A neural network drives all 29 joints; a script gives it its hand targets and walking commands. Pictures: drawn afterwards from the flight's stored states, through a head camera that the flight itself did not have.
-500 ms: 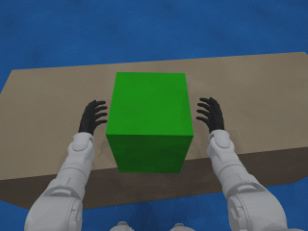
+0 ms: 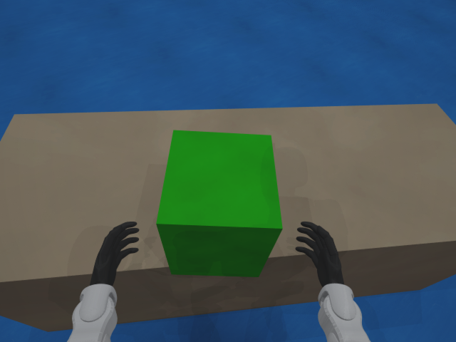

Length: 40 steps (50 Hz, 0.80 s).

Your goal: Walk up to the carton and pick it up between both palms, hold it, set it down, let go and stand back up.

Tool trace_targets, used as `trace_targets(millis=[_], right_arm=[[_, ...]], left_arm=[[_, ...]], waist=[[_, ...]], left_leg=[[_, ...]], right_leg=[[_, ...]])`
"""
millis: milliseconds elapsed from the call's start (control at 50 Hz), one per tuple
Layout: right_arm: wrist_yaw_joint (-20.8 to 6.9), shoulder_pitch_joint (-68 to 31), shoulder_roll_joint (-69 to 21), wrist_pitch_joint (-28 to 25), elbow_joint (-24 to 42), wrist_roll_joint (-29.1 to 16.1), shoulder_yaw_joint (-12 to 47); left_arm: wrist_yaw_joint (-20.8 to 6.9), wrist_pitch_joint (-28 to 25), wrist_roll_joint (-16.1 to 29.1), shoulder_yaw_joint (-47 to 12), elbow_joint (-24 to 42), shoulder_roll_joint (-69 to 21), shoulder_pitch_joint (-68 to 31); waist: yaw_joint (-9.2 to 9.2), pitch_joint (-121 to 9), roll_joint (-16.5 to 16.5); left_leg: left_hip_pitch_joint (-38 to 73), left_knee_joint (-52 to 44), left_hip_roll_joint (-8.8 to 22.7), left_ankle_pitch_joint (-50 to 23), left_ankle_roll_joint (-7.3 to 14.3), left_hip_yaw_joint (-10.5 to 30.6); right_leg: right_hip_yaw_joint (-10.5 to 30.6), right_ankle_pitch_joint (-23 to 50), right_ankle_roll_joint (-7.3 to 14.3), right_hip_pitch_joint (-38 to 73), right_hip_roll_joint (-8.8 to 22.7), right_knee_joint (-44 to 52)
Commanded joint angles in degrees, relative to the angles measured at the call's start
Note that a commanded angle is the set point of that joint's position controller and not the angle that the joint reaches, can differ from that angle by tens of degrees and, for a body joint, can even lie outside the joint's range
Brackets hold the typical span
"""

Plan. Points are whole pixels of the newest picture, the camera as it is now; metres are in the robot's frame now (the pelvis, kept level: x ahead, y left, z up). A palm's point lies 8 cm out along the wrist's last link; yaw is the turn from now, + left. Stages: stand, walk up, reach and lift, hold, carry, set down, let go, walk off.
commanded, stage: set down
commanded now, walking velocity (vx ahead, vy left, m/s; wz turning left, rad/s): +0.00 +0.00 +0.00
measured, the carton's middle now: (218, 208) +0.39 +0.02 -0.05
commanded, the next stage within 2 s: let go in 1.52 s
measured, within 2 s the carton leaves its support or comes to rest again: neither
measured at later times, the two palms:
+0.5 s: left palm (101, 251) +0.27 +0.23 -0.02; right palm (333, 255) +0.27 -0.19 -0.01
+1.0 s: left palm (97, 309) +0.18 +0.22 -0.05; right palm (329, 312) +0.18 -0.17 -0.05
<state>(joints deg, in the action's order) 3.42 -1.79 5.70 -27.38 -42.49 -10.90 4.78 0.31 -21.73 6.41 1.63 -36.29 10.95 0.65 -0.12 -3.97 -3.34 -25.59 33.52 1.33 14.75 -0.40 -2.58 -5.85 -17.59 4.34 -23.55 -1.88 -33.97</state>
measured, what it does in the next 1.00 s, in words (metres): stands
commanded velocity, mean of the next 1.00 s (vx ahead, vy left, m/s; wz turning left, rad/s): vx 0.00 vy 0.00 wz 0.00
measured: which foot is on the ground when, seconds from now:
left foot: down 0.00-1.00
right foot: down 0.00-1.00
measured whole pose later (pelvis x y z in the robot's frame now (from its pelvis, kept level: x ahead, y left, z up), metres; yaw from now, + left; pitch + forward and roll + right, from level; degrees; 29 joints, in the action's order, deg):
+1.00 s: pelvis +0.00 +0.03 +0.01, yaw -1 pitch -5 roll -1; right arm -0.3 4.2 9.2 -15.6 -46.8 -5.7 3.5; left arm 3.6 -1.9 -0.9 -1.5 -30.7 7.2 9.9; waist -0.4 2.8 -0.9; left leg -7.8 26.3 0.6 13.3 1.6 -3.5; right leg -4.6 -13.1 2.2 -3.8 -1.8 -22.0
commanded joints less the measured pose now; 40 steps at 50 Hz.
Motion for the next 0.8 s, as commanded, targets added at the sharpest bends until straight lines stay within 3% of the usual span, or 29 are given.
trace_targets(millis=[0, 20, 40, 60, 80, 100, 120, 140, 180, 200, 240, 280, 300, 320, 360, 400, 420, 440, 480, 520, 540, 560, 580, 620, 640, 660, 740, 760, 780], right_arm=[[-1.1, -25.3, 8.6, -2.9, 13.2, 0.1, -4.0], [-1.4, -3.5, 3.9, -2.8, 4.9, -1.8, 0.7], [-1.6, -20.1, 7.9, -2.3, 10.3, -0.6, -2.7], [-2.0, -11.2, 5.8, -1.7, 5.1, -1.6, -1.1], [-2.2, -18.4, 7.7, -1.3, 8.6, -1.2, -2.5], [-2.4, -2.9, 5.3, -1.3, 2.5, -1.8, 0.7], [-2.2, -21.0, 9.7, -1.2, 10.0, -1.7, -3.0], [-2.4, -10.9, 8.0, -0.4, 2.3, -1.9, -1.7], [-2.4, -11.5, 9.7, 0.0, 3.6, -1.9, -1.5], [-2.4, -19.0, 11.1, 0.1, 7.1, -2.4, -3.0], [-2.8, -9.0, 10.4, 2.3, -2.1, -1.5, -0.5], [-2.8, -20.4, 12.6, 1.1, 8.8, -3.2, -3.2], [-3.1, -21.5, 13.7, 2.8, 2.5, -1.9, -3.2], [-3.4, -7.7, 11.7, 4.3, -5.2, -1.6, 0.6], [-3.2, -23.9, 14.8, 2.3, 10.3, -3.4, -3.6], [-3.4, -13.5, 14.9, 5.2, -5.6, -1.0, -0.2], [-3.3, -17.2, 15.8, 4.4, 3.0, -2.6, -0.8], [-3.3, -28.3, 16.9, 3.3, 12.3, -3.9, -3.9], [-3.6, -14.5, 15.5, 6.1, -2.0, -1.6, -0.9], [-3.6, -23.3, 17.2, 5.5, 6.9, -3.3, -2.4], [-3.5, -24.3, 17.0, 6.0, 6.4, -3.3, -2.7], [-3.4, -16.7, 16.0, 7.3, -1.0, -2.0, -0.9], [-3.3, -13.6, 15.8, 8.1, -2.3, -1.8, 0.3], [-3.1, -21.7, 16.3, 7.6, 5.6, -2.8, -2.1], [-3.0, -14.0, 15.5, 8.7, -2.8, -1.5, -0.4], [-2.9, -12.7, 14.9, 8.3, 0.6, -1.4, -0.5], [-2.8, -13.8, 14.8, 8.4, 0.6, 0.2, -1.9], [-2.9, -6.1, 13.6, 8.1, -0.6, 0.6, -0.6], [-2.9, -12.2, 14.5, 7.3, 4.4, 0.7, -2.2]], left_arm=[[0.3, -3.9, 2.1, 1.3, 13.3, 11.3, -27.7], [0.5, -3.2, -0.8, 0.3, 8.1, 4.3, -5.5], [0.4, -3.2, 1.1, 0.7, 11.7, 9.8, -22.3], [0.7, -2.5, 0.0, -0.1, 7.4, 6.3, -13.4], [0.9, -2.4, 1.2, -0.3, 10.2, 8.6, -20.8], [0.5, -1.2, -1.8, -0.7, 6.8, 3.5, -4.2], [0.6, -1.6, 1.1, 0.0, 12.6, 9.3, -22.9], [0.9, 0.1, -0.6, -0.6, 5.5, 5.3, -11.8], [0.7, 1.3, -1.5, 0.2, 9.2, 6.3, -11.5], [1.3, 0.9, 0.2, 0.5, 11.5, 9.0, -19.8], [1.5, 4.0, -3.0, -0.2, 5.2, 5.1, -8.0], [2.5, 2.2, 0.9, 0.3, 14.0, 9.1, -21.0], [2.8, 4.0, 0.3, -1.0, 7.0, 8.1, -21.8], [2.1, 6.9, -3.7, -1.1, 2.5, 3.4, -5.1], [2.9, 4.1, 2.1, -0.3, 15.8, 10.1, -24.4], [2.3, 8.9, -3.4, -1.3, 2.9, 4.3, -9.8], [2.1, 8.1, -1.0, -0.7, 11.6, 6.9, -14.0], [3.2, 6.1, 3.2, -0.6, 17.1, 11.0, -28.0], [3.1, 9.8, -1.8, -1.3, 5.7, 4.9, -11.2], [2.5, 9.3, 1.3, -0.8, 13.4, 8.2, -21.3], [2.8, 9.7, 1.5, -0.7, 10.7, 8.4, -22.7], [2.3, 11.8, -1.4, -1.0, 5.8, 5.0, -13.4], [1.3, 13.2, -3.0, -0.5, 6.4, 4.2, -9.6], [1.3, 12.5, -0.3, 0.6, 13.3, 7.5, -20.1], [1.1, 14.6, -3.7, 0.1, 5.6, 4.4, -11.6], [1.0, 14.5, -3.9, 0.6, 10.9, 3.7, -9.6], [1.4, 15.7, -5.5, 0.0, 11.6, 2.7, -11.0], [1.4, 16.2, -7.2, 0.0, 11.3, 0.5, -2.7], [1.6, 15.4, -6.1, -0.2, 16.1, 2.4, -9.3]], waist=[[-0.38, -17.6, 3.2], [0.93, -10.7, 3.6], [0.18, -14.9, 4.2], [0.7, -11.0, 4.8], [0.28, -13.6, 5.3], [0.48, -8.3, 5.0], [-0.02, -15.1, 5.3], [-0.09, -10.5, 6.1], [0.01, -11.6, 6.0], [0.33, -15.1, 6.2], [0.27, -9.9, 6.9], [0.56, -17.7, 5.9], [-0.27, -15.4, 6.8], [0.61, -9.4, 6.8], [-0.03, -20.6, 5.1], [-0.68, -12.1, 6.2], [0.4, -15.9, 4.2], [-0.12, -22.2, 4.0], [0.02, -13.4, 5.4], [-0.44, -18.2, 3.1], [-0.2, -17.8, 3.6], [-0.31, -13.7, 4.0], [-0.15, -11.8, 3.3], [-0.08, -15.1, 3.1], [-0.72, -10.0, 4.1], [0.04, -10.8, 4.3], [-0.87, -8.2, 5.6], [-0.64, -5.3, 5.0], [-0.72, -7.9, 5.4]], left_leg=[[2.0, -5.6, -2.0, -6.7, 0.3, 2.4], [4.6, -6.1, -1.1, -9.1, 0.6, 4.1], [3.9, -6.1, -1.8, -7.2, 0.3, 2.7], [4.2, -6.5, -1.3, -6.9, 0.7, 3.7], [4.7, -6.6, -1.4, -6.3, 0.4, 2.8], [8.4, -7.2, -1.0, -9.8, 0.1, 3.8], [6.8, -6.9, -1.8, -9.8, 0.2, 2.6], [7.1, -7.2, -1.1, -9.9, 0.2, 3.6], [11.3, -7.2, -1.6, -14.1, -0.5, 2.8], [9.7, -6.8, -1.5, -13.6, -0.5, 2.4], [13.4, -7.1, -1.2, -15.9, -1.3, 3.0], [12.3, -6.4, -1.4, -18.3, -1.0, 2.4], [11.0, -6.2, -1.2, -16.6, -1.3, 2.8], [16.7, -6.5, -1.0, -20.8, -1.9, 3.3], [15.1, -5.5, -1.4, -23.4, -1.6, 2.5], [19.5, -5.2, -1.2, -27.5, -2.8, 3.4], [20.6, -5.0, -1.4, -29.5, -2.3, 3.2], [16.4, -4.7, -1.4, -27.5, -1.6, 2.9], [20.8, -5.0, -0.9, -29.4, -2.4, 4.0], [20.9, -4.8, -0.9, -31.9, -2.1, 3.9], [18.9, -5.1, -0.9, -30.1, -1.9, 4.1], [21.5, -5.4, -0.9, -30.7, -2.2, 4.3], [23.7, -5.7, -1.0, -32.2, -2.5, 4.1], [21.2, -6.6, -1.1, -29.4, -2.0, 3.7], [22.4, -7.1, -1.0, -28.8, -2.4, 4.0], [24.1, -7.0, -0.9, -30.8, -2.7, 3.9], [25.0, -8.0, -0.7, -27.5, -3.2, 3.4], [27.3, -8.4, -0.5, -28.2, -3.4, 3.8], [26.5, -8.4, -0.6, -27.6, -3.3, 3.3]], right_leg=[[11.6, 16.3, -4.9, 14.2, 3.3, 6.5], [12.4, 18.0, -4.0, 18.1, 3.9, 7.2], [11.9, 16.3, -4.4, 14.6, 3.5, 7.1], [12.2, 15.0, -3.7, 15.7, 3.9, 7.6], [11.7, 13.5, -3.7, 14.4, 3.7, 7.7], [12.2, 17.9, -3.4, 18.0, 3.9, 8.7], [11.4, 18.6, -4.0, 15.3, 3.4, 7.9], [11.4, 18.2, -3.3, 16.3, 3.8, 8.3], [10.9, 22.5, -3.6, 17.3, 3.1, 8.7], [10.7, 21.5, -3.6, 15.8, 3.1, 8.2], [10.1, 22.1, -3.0, 17.1, 2.7, 9.2], [9.7, 24.0, -3.1, 15.7, 2.5, 8.5], [9.3, 21.3, -2.5, 13.9, 2.4, 9.0], [9.0, 23.7, -2.4, 15.9, 2.1, 9.8], [8.4, 25.7, -2.8, 14.1, 1.8, 8.9], [7.9, 28.0, -2.3, 14.0, 1.3, 10.4], [7.6, 29.0, -3.1, 14.2, 1.1, 9.8], [7.7, 27.8, -2.9, 13.1, 1.1, 9.3], [7.3, 28.0, -2.3, 13.3, 0.9, 10.9], [7.1, 28.7, -2.4, 12.2, 0.6, 11.4], [7.1, 28.4, -2.2, 12.4, 0.8, 11.5], [6.9, 29.3, -2.2, 13.5, 0.5, 12.1], [6.9, 30.1, -2.3, 14.4, 0.4, 12.5], [6.9, 27.9, -2.5, 14.0, 0.7, 13.0], [6.8, 27.4, -2.0, 14.9, 0.6, 14.1], [6.2, 27.2, -2.2, 16.1, 0.3, 13.8], [5.6, 20.6, -1.5, 13.7, 0.3, 16.0], [5.4, 21.1, -1.5, 14.8, 0.2, 16.9], [5.3, 19.9, -1.4, 14.2, 0.2, 16.8]])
